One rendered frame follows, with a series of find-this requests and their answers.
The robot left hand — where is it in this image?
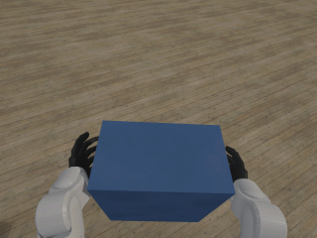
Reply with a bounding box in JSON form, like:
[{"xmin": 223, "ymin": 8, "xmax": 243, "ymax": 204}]
[{"xmin": 68, "ymin": 132, "xmax": 99, "ymax": 179}]

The robot right hand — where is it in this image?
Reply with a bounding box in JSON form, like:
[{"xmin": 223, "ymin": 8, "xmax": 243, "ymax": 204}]
[{"xmin": 225, "ymin": 146, "xmax": 248, "ymax": 183}]

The robot right forearm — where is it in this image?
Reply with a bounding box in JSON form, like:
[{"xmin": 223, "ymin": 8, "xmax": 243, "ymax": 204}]
[{"xmin": 230, "ymin": 178, "xmax": 287, "ymax": 238}]

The carton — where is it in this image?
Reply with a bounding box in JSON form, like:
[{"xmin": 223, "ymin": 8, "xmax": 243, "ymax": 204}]
[{"xmin": 87, "ymin": 120, "xmax": 236, "ymax": 222}]

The robot left forearm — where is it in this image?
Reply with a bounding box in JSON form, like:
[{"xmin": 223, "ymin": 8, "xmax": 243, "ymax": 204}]
[{"xmin": 35, "ymin": 167, "xmax": 90, "ymax": 238}]

